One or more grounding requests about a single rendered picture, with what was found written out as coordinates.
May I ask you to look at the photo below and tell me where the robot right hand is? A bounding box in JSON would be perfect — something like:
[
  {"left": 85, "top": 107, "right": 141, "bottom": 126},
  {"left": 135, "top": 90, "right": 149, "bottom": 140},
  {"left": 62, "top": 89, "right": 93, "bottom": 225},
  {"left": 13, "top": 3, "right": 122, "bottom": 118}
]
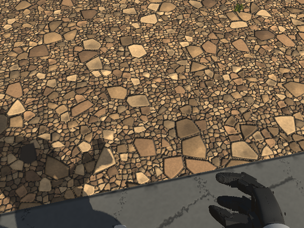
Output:
[{"left": 208, "top": 172, "right": 286, "bottom": 228}]

